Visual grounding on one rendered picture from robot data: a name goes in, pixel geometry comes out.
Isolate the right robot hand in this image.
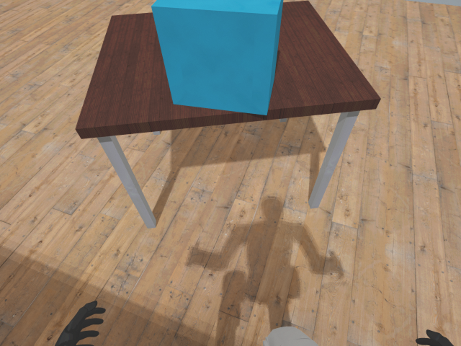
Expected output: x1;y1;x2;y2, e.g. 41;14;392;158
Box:
416;329;454;346

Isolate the carton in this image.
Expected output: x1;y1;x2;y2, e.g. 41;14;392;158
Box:
151;0;283;115

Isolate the left robot hand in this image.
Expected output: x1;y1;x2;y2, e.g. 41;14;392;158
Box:
55;301;106;346

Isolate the table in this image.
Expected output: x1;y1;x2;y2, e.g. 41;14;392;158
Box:
76;1;381;229

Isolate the right robot thigh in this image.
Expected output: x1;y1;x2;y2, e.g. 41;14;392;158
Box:
263;327;318;346

